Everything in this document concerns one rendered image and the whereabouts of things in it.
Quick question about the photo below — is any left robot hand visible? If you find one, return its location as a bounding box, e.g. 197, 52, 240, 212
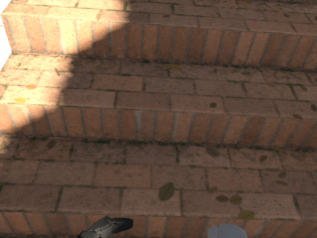
76, 216, 134, 238

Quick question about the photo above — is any right robot thigh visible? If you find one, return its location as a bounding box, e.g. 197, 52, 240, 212
207, 223, 248, 238

